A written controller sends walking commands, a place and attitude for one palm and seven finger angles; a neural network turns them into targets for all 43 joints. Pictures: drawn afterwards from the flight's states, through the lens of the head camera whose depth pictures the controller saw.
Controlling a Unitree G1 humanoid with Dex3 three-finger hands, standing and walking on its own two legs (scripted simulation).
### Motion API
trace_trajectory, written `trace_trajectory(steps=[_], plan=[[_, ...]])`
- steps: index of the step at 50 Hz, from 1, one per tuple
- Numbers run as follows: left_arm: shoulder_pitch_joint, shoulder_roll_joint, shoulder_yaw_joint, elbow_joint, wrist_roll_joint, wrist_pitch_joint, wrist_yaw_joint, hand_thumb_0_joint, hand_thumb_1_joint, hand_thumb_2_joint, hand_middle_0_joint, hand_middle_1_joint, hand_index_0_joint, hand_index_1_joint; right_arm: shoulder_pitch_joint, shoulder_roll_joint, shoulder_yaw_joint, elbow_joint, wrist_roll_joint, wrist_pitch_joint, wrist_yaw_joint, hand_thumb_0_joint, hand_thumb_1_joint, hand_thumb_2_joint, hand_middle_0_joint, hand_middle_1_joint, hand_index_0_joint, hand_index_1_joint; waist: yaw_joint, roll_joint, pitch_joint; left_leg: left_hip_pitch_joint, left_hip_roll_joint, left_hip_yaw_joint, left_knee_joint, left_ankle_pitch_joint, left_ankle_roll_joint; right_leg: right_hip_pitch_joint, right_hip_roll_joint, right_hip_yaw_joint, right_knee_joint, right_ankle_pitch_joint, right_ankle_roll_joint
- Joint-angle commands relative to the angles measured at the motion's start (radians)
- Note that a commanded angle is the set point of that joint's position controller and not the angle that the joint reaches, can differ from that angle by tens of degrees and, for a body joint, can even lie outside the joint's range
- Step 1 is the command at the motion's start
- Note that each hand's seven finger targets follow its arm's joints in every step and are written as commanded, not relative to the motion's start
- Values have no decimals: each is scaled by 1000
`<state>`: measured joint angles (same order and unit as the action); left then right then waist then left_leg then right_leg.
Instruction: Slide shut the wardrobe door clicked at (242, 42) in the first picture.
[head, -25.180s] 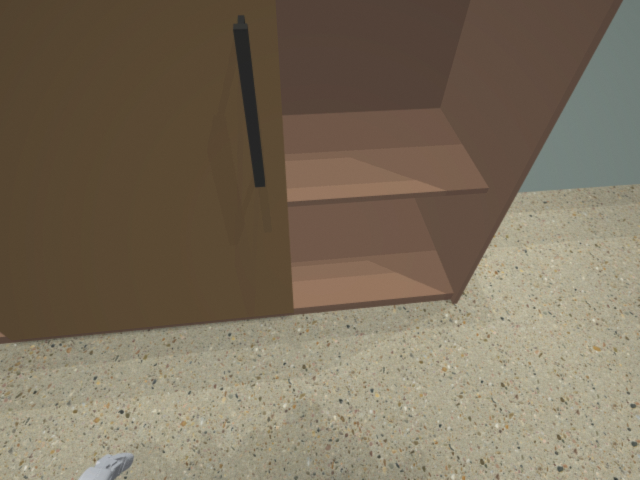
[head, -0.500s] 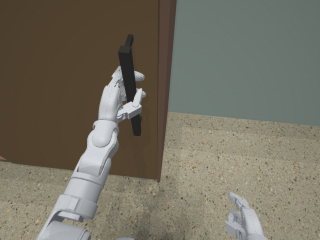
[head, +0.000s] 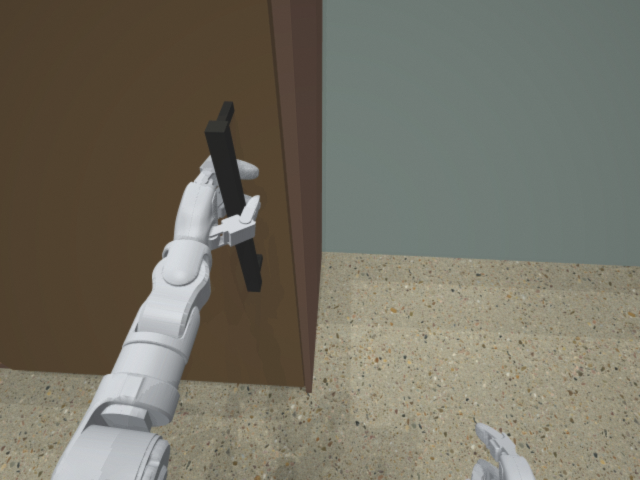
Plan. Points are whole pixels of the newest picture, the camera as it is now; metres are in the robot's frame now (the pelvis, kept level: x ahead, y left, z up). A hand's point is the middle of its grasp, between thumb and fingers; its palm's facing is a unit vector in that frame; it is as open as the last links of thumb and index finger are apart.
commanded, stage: loosen the grip on the handle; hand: left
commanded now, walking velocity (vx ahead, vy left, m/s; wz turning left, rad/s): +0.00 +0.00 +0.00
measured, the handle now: (243, 212) +0.44 +0.13 +0.08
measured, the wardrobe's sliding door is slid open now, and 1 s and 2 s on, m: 0.00 0.00 0.00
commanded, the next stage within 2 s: slip the hand off the handle in 0.50 s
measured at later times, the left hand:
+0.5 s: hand (251, 223) +0.40 +0.11 +0.11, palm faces +0.05 -0.99 -0.10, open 14.1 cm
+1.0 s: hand (212, 220) +0.40 +0.16 +0.11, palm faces +0.12 -0.99 -0.10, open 14.6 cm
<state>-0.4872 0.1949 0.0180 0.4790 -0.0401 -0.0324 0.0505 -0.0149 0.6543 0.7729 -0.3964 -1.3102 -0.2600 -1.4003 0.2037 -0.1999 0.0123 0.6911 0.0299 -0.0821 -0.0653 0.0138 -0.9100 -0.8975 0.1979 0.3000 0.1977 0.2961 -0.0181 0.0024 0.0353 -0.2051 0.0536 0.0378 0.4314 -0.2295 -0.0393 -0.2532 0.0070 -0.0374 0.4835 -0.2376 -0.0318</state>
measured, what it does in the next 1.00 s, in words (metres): stands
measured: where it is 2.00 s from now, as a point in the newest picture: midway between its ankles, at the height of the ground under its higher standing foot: outside the picture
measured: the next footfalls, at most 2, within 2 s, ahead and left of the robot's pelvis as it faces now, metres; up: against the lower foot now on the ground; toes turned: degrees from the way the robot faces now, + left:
none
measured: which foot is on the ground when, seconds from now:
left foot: down 0.00-1.00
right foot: down 0.00-1.00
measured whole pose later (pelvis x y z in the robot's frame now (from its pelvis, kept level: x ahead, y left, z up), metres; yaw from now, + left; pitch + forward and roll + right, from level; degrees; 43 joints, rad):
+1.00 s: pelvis +0.00 +0.03 -0.01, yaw +0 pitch +1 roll +0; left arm -0.45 0.17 0.07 0.48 -0.05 -0.03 0.12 -0.01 -0.55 0.20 -0.27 -1.15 -0.27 -1.16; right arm 0.26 -0.22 0.00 0.71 0.02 -0.11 -0.05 0.01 -0.91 -0.90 0.20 0.30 0.20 0.30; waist -0.02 0.02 -0.03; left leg -0.27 0.04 0.04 0.54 -0.29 -0.01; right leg -0.29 -0.01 -0.03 0.53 -0.26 0.00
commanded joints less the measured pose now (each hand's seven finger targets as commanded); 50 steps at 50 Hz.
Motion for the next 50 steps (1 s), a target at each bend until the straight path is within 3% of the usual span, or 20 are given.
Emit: trace_trajectory(steps=[1,3,4,6,8,10,11,13,17,19,23,28,29,30,34,38,41,44,46,50], plan=[[-422,117,161,-138,-66,0,19,0,296,608,-450,-1400,-450,-1400,-1,-154,-72,-85,8,-81,16,0,-900,-900,200,300,200,300,5,18,-421,104,-61,36,17,250,54,106,11,17,-27,310,26],[-386,48,88,-170,-58,-18,34,0,54,492,-450,-1400,-450,-1400,-1,-139,-65,-90,6,-93,39,0,-900,-900,200,300,200,300,10,121,-363,68,-65,33,26,201,48,78,5,15,-35,235,17],[-381,21,55,-191,-38,-35,47,0,-67,433,-450,-1400,-450,-1400,9,-139,-65,-95,2,-101,49,0,-900,-900,200,300,200,300,2,115,-327,48,-63,36,32,186,51,55,5,12,-33,222,18],[-344,41,55,-157,7,-62,72,0,-308,317,-450,-1400,-450,-1400,20,-152,-66,-97,-3,-106,60,0,-900,-900,200,300,200,300,-7,26,-251,-17,-63,21,34,145,60,14,13,-1,-29,173,21],[-357,38,45,-170,14,-84,89,0,-550,200,-423,-1367,-423,-1367,22,-160,-76,-105,-5,-112,65,0,-900,-900,200,300,200,300,-20,-100,-247,-43,-57,18,36,83,72,-8,10,10,-35,103,32],[-392,38,41,-206,-3,-93,91,0,-550,200,-397,-1333,-397,-1333,20,-165,-80,-109,-3,-115,60,0,-900,-900,200,300,200,300,-23,-155,-268,-45,-58,16,39,49,79,-7,7,24,-43,55,39],[-405,84,86,-210,-15,-97,98,0,-550,200,-383,-1317,-383,-1317,16,-168,-81,-105,-1,-117,54,0,-900,-900,200,300,200,300,-13,-154,-269,-43,-60,19,37,30,79,-3,8,31,-51,20,39],[-429,28,21,-216,-7,-98,93,0,-550,200,-357,-1283,-357,-1283,19,-159,-78,-105,-1,-117,53,0,-900,-900,200,300,200,300,-25,-115,-275,-32,-61,19,40,19,81,-13,7,35,-49,7,39],[-445,77,63,-223,2,-94,114,0,-550,200,-303,-1217,-303,-1217,40,-166,-82,-91,-6,-113,46,0,-900,-900,200,300,200,300,-12,-26,-321,-15,-62,10,43,34,73,-4,12,27,-36,27,32],[-428,25,27,-227,4,-90,123,0,-550,200,-277,-1183,-277,-1183,45,-157,-79,-88,-8,-113,46,0,-900,-900,200,300,200,300,-17,-1,-331,-3,-63,10,48,57,69,0,14,19,-27,60,29],[-397,25,42,-233,-7,-83,134,0,-550,200,-250,-1150,-250,-1150,56,-161,-81,-85,-15,-111,43,0,-900,-900,200,300,200,300,-13,-47,-371,5,-59,5,50,122,68,37,16,11,-12,145,31],[-326,14,41,-233,0,-70,135,0,-550,200,-250,-1150,-250,-1150,50,-156,-77,-91,-16,-101,38,0,-900,-900,200,300,200,300,-1,-70,-336,-3,-52,6,50,182,64,49,15,1,-1,213,30],[-333,21,49,-229,-2,-67,136,0,-550,200,-250,-1150,-250,-1150,47,-158,-74,-91,-16,-98,36,0,-900,-900,200,300,200,300,-4,-75,-321,-7,-51,5,50,179,64,41,16,0,-3,211,29],[-454,-30,-19,-255,4,-65,137,0,-550,200,-250,-1150,-250,-1150,49,-154,-70,-84,-15,-96,34,0,-900,-900,200,300,200,300,-43,-59,-307,10,-51,4,55,176,65,11,14,0,-7,207,33],[-425,15,28,-239,11,-62,141,0,-550,200,-250,-1150,-250,-1150,44,-154,-72,-83,-18,-89,27,0,-900,-900,200,300,200,300,-18,-16,-323,25,-52,0,56,188,59,19,17,0,-5,203,24],[-371,53,79,-217,-4,-50,123,0,-550,200,-250,-1150,-250,-1150,33,-151,-66,-91,-17,-76,15,0,-900,-900,200,300,200,300,6,-53,-342,17,-52,3,54,216,56,60,15,-2,0,244,23],[-386,86,104,-227,-5,-54,116,0,-550,200,-250,-1150,-250,-1150,31,-152,-63,-92,-17,-68,7,0,-900,-900,200,300,200,300,5,-50,-339,21,-53,2,50,223,55,73,15,-2,-5,253,23],[-359,61,77,-239,-7,-59,98,0,-550,200,-250,-1150,-250,-1150,22,-148,-63,-100,-13,-68,7,0,-900,-900,200,300,200,300,4,-32,-339,31,-51,4,54,241,55,70,13,-1,-1,275,22],[-362,100,103,-240,-9,-66,87,0,-550,200,-250,-1150,-250,-1150,27,-153,-63,-95,-11,-64,1,0,-900,-900,200,300,200,300,2,-34,-339,36,-49,2,54,241,55,75,15,0,-6,275,22],[-389,86,66,-226,-18,-68,46,0,-550,200,-250,-1150,-250,-1150,21,-156,-59,-95,0,-67,-3,0,-900,-900,200,300,200,300,-14,-14,-294,26,-50,-6,51,190,56,41,14,2,-18,229,19]])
